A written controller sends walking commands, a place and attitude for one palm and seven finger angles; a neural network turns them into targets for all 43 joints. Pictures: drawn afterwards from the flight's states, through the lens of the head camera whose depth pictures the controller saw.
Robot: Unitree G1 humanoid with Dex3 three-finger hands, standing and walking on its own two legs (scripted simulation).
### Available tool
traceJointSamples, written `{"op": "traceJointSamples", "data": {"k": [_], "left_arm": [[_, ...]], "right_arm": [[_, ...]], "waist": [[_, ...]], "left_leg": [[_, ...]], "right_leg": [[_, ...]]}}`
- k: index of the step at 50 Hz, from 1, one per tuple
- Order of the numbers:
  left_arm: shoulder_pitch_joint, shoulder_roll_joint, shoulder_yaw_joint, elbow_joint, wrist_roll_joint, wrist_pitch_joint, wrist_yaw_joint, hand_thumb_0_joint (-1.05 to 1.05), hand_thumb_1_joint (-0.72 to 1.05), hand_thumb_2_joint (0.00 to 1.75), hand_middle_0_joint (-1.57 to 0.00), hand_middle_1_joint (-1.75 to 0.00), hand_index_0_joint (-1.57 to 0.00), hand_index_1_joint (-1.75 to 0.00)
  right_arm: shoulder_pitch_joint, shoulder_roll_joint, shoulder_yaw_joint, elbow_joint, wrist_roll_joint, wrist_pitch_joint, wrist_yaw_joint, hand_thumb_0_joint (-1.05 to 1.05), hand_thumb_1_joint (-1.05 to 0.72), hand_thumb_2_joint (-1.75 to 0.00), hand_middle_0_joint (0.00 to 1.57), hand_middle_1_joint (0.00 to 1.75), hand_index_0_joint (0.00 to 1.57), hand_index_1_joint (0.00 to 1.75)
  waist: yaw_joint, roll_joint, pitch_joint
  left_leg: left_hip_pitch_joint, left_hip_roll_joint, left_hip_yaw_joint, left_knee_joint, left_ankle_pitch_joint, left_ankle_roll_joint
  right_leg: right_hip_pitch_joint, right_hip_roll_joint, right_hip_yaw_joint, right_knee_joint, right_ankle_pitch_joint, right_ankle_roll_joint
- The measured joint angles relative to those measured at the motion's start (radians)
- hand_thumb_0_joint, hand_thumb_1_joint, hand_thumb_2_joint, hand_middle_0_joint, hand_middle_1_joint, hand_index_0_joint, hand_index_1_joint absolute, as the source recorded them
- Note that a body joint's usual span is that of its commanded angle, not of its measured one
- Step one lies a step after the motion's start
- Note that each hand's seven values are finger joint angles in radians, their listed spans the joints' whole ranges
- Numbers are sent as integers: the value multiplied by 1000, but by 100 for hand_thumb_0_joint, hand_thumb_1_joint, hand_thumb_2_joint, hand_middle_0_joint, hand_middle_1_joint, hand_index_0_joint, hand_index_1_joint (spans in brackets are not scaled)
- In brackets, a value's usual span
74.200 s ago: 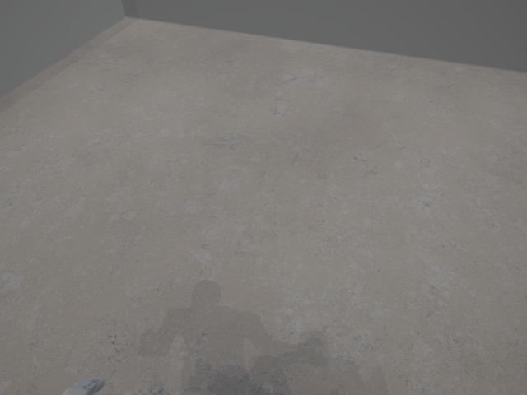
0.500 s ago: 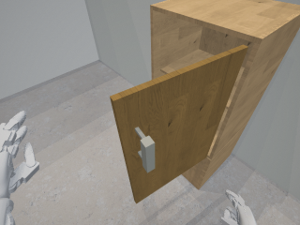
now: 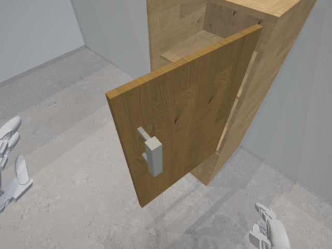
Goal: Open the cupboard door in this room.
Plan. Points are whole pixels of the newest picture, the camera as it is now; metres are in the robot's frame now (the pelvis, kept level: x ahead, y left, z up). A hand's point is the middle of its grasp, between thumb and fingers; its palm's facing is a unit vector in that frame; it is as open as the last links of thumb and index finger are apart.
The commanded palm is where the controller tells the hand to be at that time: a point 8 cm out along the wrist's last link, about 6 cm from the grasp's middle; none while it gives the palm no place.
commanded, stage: step back with the hand held close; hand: left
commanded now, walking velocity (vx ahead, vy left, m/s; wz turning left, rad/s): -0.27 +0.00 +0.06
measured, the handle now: (148, 151) +0.31 +0.06 +0.08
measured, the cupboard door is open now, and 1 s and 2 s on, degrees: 80 80 80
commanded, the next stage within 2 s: stop stepping back and stand still in 0.82 s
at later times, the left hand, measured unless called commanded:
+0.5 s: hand out of the picture +0.14 +0.29 +0.16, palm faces +0.44 -0.76 -0.47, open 7.4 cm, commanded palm +0.07 +0.33 +0.18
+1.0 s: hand out of the picture +0.01 +0.23 +0.17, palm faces +0.30 -0.77 -0.56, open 7.4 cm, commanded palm -0.03 +0.27 +0.18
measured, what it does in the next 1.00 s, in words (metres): walks backwards: right foot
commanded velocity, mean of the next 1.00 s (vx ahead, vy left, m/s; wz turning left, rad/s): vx -0.27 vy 0.02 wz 0.04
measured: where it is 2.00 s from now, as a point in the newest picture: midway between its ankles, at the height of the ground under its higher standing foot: outside the picture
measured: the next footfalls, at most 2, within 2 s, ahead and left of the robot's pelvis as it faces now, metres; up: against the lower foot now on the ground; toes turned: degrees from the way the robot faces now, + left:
right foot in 0.86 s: -0.22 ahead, -0.10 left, +0.00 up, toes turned -3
left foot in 1.20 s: -0.22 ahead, +0.09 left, +0.00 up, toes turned +2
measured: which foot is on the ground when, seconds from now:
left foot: down 0.00-0.90, up 0.92-1.00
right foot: down 0.00-0.44, up 0.46-0.84, down 0.86-1.00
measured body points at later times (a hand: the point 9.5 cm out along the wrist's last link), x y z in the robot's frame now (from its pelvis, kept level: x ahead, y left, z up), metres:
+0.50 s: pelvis -0.06 +0.02 -0.01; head -0.04 +0.04 +0.44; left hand +0.11 +0.33 +0.18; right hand +0.10 -0.22 -0.09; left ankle +0.01 +0.07 -0.74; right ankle -0.03 -0.11 -0.73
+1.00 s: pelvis -0.18 -0.02 +0.00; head -0.15 -0.01 +0.45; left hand -0.01 +0.27 +0.20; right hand +0.00 -0.26 -0.09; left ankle -0.09 +0.07 -0.70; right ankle -0.26 -0.10 -0.74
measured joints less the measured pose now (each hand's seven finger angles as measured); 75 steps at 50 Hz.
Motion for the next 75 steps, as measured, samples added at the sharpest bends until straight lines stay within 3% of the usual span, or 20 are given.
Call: {"op": "traceJointSamples", "data": {"k": [7,21,26,29,35,42,44,46,47,49,51,54,58,61,64,69,75], "left_arm": [[14,41,62,-59,-1,-19,20,2,89,90,-22,-30,-22,-30],[-8,-17,54,-74,23,-61,43,1,89,90,-22,-30,-21,-30],[-30,2,80,-61,32,-77,42,1,89,90,-22,-30,-22,-30],[-26,2,92,-61,22,-84,45,2,89,90,-22,-30,-21,-30],[-31,-2,58,-86,-1,-67,37,2,89,90,-21,-30,-21,-30],[4,94,85,-146,-39,-42,-1,2,89,90,-21,-30,-21,-30],[20,107,98,-151,-49,-49,-14,2,89,90,-22,-30,-21,-30],[38,107,91,-152,-53,-57,-23,2,89,90,-22,-30,-22,-30],[55,108,92,-153,-48,-64,-23,2,89,90,-22,-30,-22,-30],[99,94,103,-142,-33,-68,-13,1,89,90,-22,-30,-22,-30],[108,64,98,-104,-18,-51,4,1,89,90,-22,-30,-22,-30],[43,10,61,-21,0,-15,36,1,89,90,-22,-30,-22,-30],[-56,-47,17,33,17,10,64,1,89,90,-22,-30,-22,-30],[-67,-52,8,-8,17,-2,66,2,89,90,-21,-30,-21,-30],[-42,-12,29,-46,16,-30,58,2,89,90,-21,-30,-21,-30],[17,48,65,-61,18,-60,42,2,89,90,-22,-30,-21,-30],[6,6,59,15,23,-39,44,1,89,90,-21,-30,-21,-30]], "right_arm": [[15,18,3,-13,-5,-10,-2,1,-91,-90,20,29,20,30],[57,26,26,9,-20,-64,3,1,-91,-90,20,30,20,30],[71,36,23,22,-31,-91,-2,1,-91,-90,20,30,20,30],[68,50,24,43,-41,-109,7,1,-91,-90,20,30,20,30],[-9,69,32,72,-53,-136,32,1,-91,-90,21,30,20,30],[-102,77,39,25,-52,-114,52,1,-91,-90,21,30,20,30],[-114,62,38,7,-45,-98,53,1,-91,-90,21,30,20,30],[-98,51,28,13,-27,-74,53,1,-91,-90,21,30,20,30],[-78,51,26,24,-19,-63,53,1,-91,-90,21,30,20,30],[-36,50,27,42,-13,-37,48,1,-91,-90,21,30,20,30],[3,40,28,50,-7,-23,33,1,-91,-90,20,30,20,30],[50,12,22,60,-2,-29,5,1,-91,-90,20,30,20,30],[79,-14,8,69,-3,-41,-11,1,-91,-90,20,29,20,30],[73,-24,2,51,-6,-52,-8,1,-91,-90,20,29,20,30],[50,7,1,33,-12,-71,4,1,-91,-90,20,29,20,30],[72,55,26,25,-28,-129,19,1,-91,-90,20,29,20,30],[104,87,56,76,-35,-126,13,1,-91,-90,20,30,20,30]], "waist": [[-5,-32,2],[-4,-13,-14],[-12,-11,-8],[-3,-14,-28],[21,-25,-26],[10,-38,6],[7,-12,20],[5,11,20],[13,-6,5],[26,-46,-32],[32,-66,-58],[34,-69,-83],[13,-71,-99],[-14,-65,-86],[-27,-103,-52],[-40,-78,-59],[-19,-23,-82]], "left_leg": [[-54,-5,5,54,0,10],[-158,2,-17,145,11,22],[-158,-7,-30,116,41,42],[-165,-4,-30,70,73,41],[-183,20,3,-63,180,30],[-234,39,34,-150,308,6],[-258,58,24,-131,327,-5],[-297,65,-14,-31,169,-35],[-328,47,-35,87,55,-51],[-358,13,-49,291,-55,-67],[-322,0,-35,368,-87,-70],[-208,-2,-14,334,-107,-58],[-48,6,-15,193,-116,-35],[67,21,-29,2,-51,-30],[77,-3,-7,-15,-48,-22],[62,1,-5,-15,-8,-3],[32,9,-13,-39,32,0]], "right_leg": [[-60,-7,1,68,-7,6],[-127,-4,-27,97,28,17],[-122,19,13,236,-67,26],[-70,27,23,274,-158,24],[22,25,23,196,-228,31],[60,25,-8,70,-191,28],[76,43,-31,11,-158,-7],[82,63,-49,-3,-131,-40],[78,54,-45,-6,-121,-47],[71,31,-27,-9,-106,-48],[76,14,-12,-15,-95,-46],[83,-1,-9,-22,-80,-42],[68,-8,-34,-12,-68,-33],[37,0,-53,27,-68,-21],[7,-25,-31,87,-59,5],[-25,-17,-43,188,-180,23],[18,-2,-100,148,-203,9]]}}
